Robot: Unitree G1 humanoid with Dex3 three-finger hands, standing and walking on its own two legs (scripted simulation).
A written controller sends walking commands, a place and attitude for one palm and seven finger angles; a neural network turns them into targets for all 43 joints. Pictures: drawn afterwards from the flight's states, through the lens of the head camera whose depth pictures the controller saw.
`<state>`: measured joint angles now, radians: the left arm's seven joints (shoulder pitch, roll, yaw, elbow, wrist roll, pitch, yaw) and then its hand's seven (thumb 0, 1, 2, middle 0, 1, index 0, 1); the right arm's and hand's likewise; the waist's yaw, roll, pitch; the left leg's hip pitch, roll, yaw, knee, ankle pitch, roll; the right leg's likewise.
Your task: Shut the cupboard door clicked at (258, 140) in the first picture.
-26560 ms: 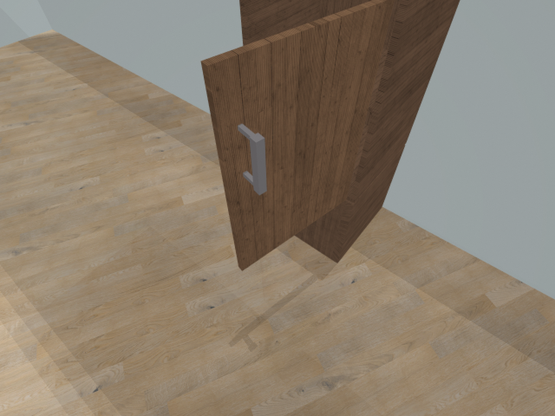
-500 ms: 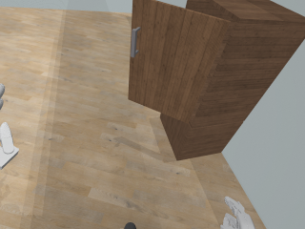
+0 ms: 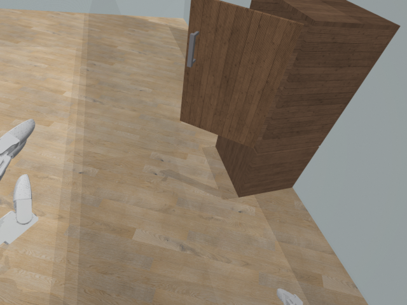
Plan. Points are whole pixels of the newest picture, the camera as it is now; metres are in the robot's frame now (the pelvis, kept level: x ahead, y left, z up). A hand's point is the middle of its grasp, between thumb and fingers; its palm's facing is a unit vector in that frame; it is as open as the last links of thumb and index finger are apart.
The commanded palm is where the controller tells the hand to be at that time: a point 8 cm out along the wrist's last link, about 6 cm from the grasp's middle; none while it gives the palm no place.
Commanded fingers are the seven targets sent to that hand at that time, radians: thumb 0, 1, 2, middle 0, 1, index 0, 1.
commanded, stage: stop stepping back and stand still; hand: left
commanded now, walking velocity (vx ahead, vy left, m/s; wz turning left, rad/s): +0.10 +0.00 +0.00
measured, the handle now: (193, 49) +1.03 +0.08 +0.05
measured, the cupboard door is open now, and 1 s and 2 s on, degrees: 51 51 51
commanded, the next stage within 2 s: let the arm hang, fingers relaxed in 0.96 s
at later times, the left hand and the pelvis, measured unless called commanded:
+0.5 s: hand (9, 189) +0.22 +0.29 +0.18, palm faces +0.43 -0.74 -0.53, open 7.4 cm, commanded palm +0.13 +0.33 +0.17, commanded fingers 0.00 0.90 0.90 -0.20 -0.30 -0.20 -0.30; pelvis +0.01 +0.03 -0.03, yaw +2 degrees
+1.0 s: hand (28, 166) +0.26 +0.29 +0.17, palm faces +0.37 -0.76 -0.53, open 7.4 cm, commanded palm +0.19 +0.34 +0.17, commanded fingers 0.00 0.90 0.90 -0.20 -0.30 -0.20 -0.30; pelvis +0.06 +0.04 -0.01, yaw +2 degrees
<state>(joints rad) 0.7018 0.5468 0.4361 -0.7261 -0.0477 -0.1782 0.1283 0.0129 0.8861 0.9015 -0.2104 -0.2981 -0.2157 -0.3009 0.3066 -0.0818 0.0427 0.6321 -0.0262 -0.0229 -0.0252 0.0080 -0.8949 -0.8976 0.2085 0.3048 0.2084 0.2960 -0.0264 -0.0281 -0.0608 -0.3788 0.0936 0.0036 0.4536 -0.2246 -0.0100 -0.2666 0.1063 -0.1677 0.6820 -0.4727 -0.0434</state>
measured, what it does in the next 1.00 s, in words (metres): steps on the spot: right foot, then left foot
